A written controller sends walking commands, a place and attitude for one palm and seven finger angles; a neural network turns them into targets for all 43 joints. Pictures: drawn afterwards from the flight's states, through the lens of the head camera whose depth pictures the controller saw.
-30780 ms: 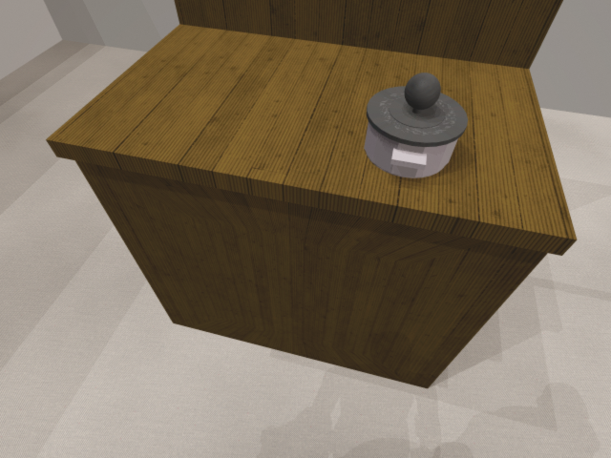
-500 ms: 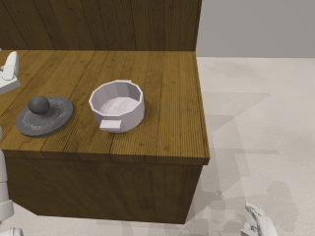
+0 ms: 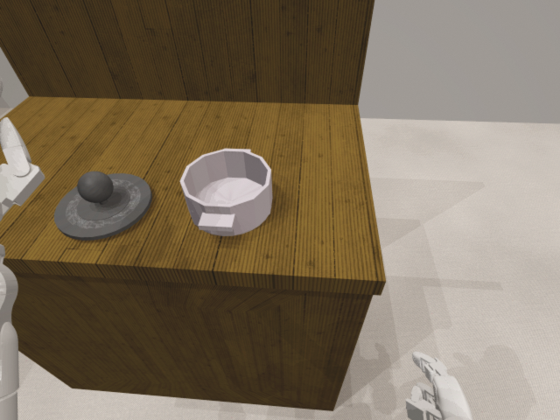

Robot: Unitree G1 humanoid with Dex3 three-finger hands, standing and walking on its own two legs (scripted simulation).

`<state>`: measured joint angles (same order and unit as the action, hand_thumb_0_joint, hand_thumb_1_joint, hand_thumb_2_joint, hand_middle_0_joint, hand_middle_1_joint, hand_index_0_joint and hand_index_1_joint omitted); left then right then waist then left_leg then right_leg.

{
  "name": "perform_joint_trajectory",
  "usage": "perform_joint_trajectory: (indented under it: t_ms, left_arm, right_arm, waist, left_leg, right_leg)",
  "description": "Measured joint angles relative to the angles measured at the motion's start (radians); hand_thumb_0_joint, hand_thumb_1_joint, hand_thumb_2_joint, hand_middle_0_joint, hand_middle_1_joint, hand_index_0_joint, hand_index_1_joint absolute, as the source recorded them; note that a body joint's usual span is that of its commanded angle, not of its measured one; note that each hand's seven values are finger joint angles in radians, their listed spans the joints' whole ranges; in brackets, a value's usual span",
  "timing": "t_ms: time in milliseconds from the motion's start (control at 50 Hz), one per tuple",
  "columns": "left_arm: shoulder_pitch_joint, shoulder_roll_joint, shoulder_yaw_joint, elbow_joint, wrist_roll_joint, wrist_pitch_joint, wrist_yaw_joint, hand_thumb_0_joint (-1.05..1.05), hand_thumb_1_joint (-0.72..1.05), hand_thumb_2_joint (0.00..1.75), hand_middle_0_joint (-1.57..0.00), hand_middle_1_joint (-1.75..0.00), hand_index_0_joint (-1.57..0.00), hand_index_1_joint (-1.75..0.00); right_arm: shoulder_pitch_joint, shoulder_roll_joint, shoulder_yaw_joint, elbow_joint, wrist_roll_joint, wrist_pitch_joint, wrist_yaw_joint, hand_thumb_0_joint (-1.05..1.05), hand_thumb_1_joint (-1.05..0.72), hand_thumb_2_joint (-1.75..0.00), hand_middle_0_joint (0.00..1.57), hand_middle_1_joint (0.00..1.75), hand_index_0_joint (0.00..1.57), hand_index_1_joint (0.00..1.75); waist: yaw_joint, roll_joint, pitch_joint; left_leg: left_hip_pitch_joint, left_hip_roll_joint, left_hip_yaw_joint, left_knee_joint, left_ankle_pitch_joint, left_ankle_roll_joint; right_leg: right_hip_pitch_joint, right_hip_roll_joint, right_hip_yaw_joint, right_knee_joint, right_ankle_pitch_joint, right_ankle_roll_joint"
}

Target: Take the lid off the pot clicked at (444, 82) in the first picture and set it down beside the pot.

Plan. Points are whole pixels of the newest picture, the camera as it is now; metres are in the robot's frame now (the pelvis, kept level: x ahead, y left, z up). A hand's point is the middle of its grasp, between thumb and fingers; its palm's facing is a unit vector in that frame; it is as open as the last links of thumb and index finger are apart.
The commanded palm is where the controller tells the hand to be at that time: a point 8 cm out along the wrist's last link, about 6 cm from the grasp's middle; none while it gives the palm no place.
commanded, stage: draw the hand back to the body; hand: left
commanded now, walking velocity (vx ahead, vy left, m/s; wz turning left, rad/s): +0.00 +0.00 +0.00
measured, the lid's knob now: (95, 187) +0.42 +0.38 +0.10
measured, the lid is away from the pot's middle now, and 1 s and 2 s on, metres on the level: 0.23 0.23 0.23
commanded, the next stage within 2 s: step back with the hand held close in 0.60 s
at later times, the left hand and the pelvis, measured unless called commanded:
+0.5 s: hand (1, 256) +0.16 +0.24 +0.27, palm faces +0.46 -0.83 -0.31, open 7.4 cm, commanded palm +0.11 +0.29 +0.26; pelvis -0.02 +0.01 +0.00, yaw +1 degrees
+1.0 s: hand (14, 257) +0.17 +0.24 +0.26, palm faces +0.38 -0.81 -0.44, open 7.4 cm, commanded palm +0.10 +0.31 +0.26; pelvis -0.04 +0.03 -0.01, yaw -1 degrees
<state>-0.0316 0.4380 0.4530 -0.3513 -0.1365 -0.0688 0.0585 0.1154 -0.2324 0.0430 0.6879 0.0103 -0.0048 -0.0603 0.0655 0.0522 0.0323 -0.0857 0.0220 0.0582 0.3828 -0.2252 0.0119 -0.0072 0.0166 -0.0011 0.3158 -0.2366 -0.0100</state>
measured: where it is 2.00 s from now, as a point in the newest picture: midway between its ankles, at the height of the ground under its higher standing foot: outside the picture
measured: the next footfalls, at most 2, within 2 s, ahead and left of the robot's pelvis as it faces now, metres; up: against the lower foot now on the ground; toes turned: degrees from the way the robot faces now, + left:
right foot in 1.74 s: -0.23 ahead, -0.07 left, +0.00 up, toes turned -5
left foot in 1.88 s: -0.07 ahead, +0.13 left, +0.00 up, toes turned -4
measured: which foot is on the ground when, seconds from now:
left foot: down 0.00-1.00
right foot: down 0.00-1.00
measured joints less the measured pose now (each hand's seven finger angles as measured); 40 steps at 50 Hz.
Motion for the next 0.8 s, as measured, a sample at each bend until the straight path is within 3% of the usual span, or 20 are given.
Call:
perform_joint_trajectory:
  t_ms: [480, 720, 800]
  left_arm:
    - [0.307, -0.036, -0.036, -0.284, 0.004, -0.04, -0.012, 0.01, 0.89, 0.9, -0.21, -0.3, -0.21, -0.3]
    - [0.309, -0.04, -0.038, -0.299, 0.011, -0.042, -0.001, 0.01, 0.89, 0.9, -0.21, -0.3, -0.21, -0.3]
    - [0.308, -0.003, 0.011, -0.3, 0.028, -0.087, 0.014, 0.01, 0.89, 0.9, -0.21, -0.3, -0.21, -0.3]
  right_arm:
    - [0.006, 0.018, -0.002, -0.013, -0.022, -0.026, 0.012, 0.02, -0.91, -0.9, 0.2, 0.3, 0.2, 0.3]
    - [0.003, 0.033, 0.008, -0.008, -0.027, -0.038, 0.005, 0.01, -0.91, -0.9, 0.2, 0.3, 0.2, 0.3]
    - [0.012, 0.024, 0.021, -0.051, -0.016, -0.013, 0.004, 0.01, -0.91, -0.9, 0.2, 0.3, 0.2, 0.3]
  waist:
    - [0.014, -0.01, -0.003]
    - [0.021, -0.009, 0.01]
    - [0.008, -0.006, -0.008]
  left_leg:
    - [0.001, -0.008, -0.008, 0.032, 0.002, 0.014]
    - [-0.001, -0.011, -0.014, 0.033, 0.014, 0.016]
    - [-0.057, -0.003, -0.013, 0.061, 0.007, 0.019]
  right_leg:
    - [0.018, -0.008, -0.008, 0.004, 0.014, 0.014]
    - [0.019, -0.01, -0.015, 0.004, 0.024, 0.015]
    - [-0.031, -0.003, -0.013, 0.015, 0.028, 0.018]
